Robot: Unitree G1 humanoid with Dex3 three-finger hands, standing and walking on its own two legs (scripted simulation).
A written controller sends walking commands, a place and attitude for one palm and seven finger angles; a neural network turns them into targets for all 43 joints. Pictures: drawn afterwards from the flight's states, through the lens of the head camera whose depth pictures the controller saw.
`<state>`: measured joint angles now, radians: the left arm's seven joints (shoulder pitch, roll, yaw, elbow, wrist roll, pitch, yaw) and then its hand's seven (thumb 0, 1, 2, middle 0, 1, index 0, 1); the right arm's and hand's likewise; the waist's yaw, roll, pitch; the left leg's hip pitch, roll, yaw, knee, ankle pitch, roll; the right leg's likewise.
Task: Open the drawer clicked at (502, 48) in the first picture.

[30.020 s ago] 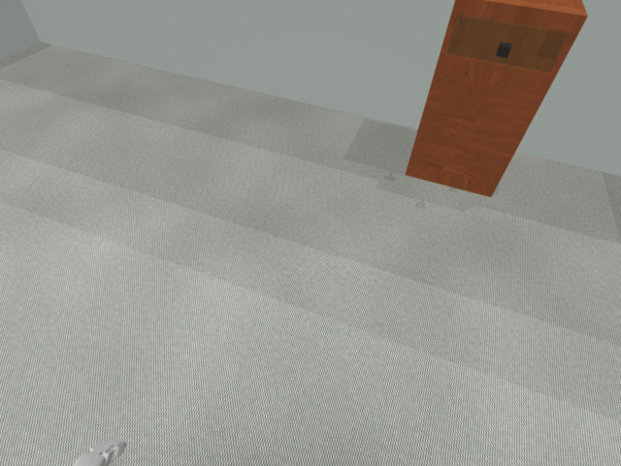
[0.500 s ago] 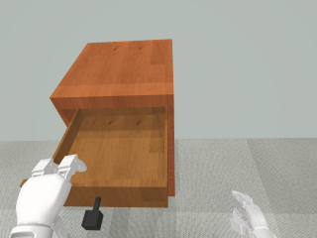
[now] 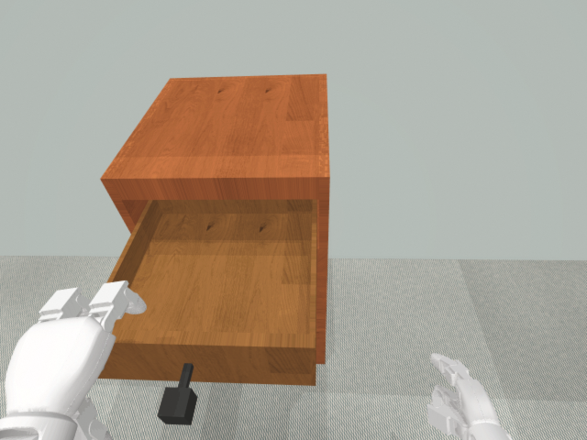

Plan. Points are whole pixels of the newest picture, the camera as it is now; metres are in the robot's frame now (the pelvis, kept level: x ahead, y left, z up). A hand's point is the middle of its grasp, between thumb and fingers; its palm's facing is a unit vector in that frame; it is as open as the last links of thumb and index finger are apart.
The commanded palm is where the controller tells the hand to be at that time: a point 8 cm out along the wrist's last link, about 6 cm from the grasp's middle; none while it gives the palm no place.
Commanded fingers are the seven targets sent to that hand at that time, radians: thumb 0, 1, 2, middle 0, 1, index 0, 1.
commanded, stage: draw the hand back to the body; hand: left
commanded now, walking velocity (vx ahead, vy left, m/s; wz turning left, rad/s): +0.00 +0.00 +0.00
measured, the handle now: (182, 391) +0.19 +0.21 -0.06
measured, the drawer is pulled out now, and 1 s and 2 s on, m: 0.30 0.30 0.30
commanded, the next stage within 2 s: step back with the hand held close in 1.34 s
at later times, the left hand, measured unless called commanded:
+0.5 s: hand (127, 352) +0.17 +0.21 +0.12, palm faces +0.29 -0.83 -0.48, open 13.6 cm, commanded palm +0.12 +0.25 +0.17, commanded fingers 0.00 -0.19 0.44 -0.28 -1.00 -0.28 -1.00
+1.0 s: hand (107, 325) +0.18 +0.22 +0.16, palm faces +0.40 -0.82 -0.42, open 9.9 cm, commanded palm +0.13 +0.26 +0.19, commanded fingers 0.00 0.69 0.81 -0.22 -0.44 -0.22 -0.44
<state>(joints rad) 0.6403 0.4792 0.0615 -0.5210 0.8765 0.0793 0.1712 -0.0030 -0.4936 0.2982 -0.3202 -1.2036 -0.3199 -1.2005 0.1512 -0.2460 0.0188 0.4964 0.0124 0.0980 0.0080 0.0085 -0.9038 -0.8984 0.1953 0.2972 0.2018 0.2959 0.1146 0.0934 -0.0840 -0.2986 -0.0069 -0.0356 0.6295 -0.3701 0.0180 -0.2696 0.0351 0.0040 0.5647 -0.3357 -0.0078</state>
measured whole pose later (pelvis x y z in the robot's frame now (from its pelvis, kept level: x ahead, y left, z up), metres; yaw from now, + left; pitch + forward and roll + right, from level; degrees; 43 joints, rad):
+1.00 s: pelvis +0.01 -0.02 +0.01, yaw +2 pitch -2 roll +0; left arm 0.58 0.33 0.27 -0.50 -0.05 -0.08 0.11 0.00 0.35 0.66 -0.25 -0.65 -0.25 -0.65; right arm 0.17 -0.21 0.00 0.63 0.01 -0.12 -0.09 0.01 -0.90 -0.90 0.20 0.30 0.20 0.30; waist 0.05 0.06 -0.01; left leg -0.12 0.00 -0.07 0.45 -0.29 -0.01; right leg -0.09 0.04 -0.03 0.40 -0.28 -0.03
